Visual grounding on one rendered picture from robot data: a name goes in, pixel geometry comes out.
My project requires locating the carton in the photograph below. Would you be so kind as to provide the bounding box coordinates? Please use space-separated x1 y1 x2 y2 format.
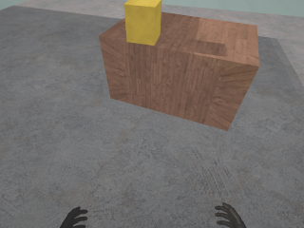
123 0 162 46

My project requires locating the robot right hand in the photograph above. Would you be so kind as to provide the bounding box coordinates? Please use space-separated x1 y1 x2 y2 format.
215 202 247 228

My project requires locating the pedestal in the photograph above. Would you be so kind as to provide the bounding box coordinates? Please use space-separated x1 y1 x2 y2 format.
99 12 259 131

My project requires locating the robot left hand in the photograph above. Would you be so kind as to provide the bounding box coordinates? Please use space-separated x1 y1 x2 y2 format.
60 206 88 228

